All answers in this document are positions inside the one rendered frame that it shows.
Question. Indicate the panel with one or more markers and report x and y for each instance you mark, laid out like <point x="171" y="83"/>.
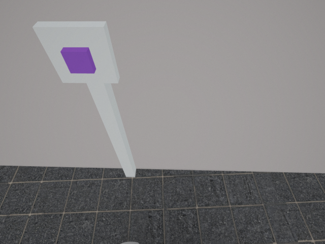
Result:
<point x="54" y="35"/>

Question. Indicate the button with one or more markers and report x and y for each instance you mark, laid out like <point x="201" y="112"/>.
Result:
<point x="78" y="60"/>

